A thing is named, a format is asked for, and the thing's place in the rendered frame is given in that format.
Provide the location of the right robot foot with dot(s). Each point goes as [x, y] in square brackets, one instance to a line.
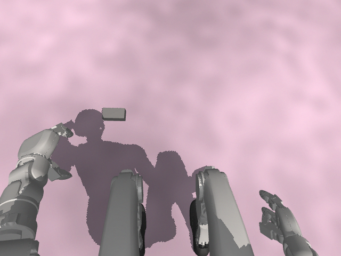
[198, 249]

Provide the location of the right robot hand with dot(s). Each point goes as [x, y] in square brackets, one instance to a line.
[282, 222]

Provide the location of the small box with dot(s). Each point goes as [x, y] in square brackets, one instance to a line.
[114, 114]

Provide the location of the left robot arm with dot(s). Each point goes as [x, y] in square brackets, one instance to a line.
[19, 205]

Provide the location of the right robot arm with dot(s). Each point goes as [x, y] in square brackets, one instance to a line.
[297, 246]

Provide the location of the left robot hand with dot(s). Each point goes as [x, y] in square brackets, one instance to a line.
[44, 143]

